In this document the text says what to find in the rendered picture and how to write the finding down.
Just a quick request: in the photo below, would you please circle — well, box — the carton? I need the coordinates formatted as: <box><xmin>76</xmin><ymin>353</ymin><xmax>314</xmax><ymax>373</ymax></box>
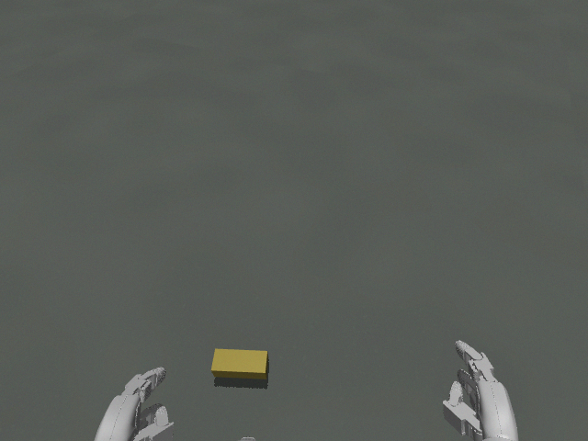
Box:
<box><xmin>211</xmin><ymin>349</ymin><xmax>268</xmax><ymax>379</ymax></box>

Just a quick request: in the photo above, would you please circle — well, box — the right robot hand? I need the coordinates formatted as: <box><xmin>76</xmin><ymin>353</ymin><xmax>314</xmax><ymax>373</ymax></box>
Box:
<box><xmin>443</xmin><ymin>340</ymin><xmax>519</xmax><ymax>441</ymax></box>

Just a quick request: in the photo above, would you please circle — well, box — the left robot hand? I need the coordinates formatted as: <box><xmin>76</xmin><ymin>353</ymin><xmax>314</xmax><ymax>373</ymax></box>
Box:
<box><xmin>94</xmin><ymin>367</ymin><xmax>174</xmax><ymax>441</ymax></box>

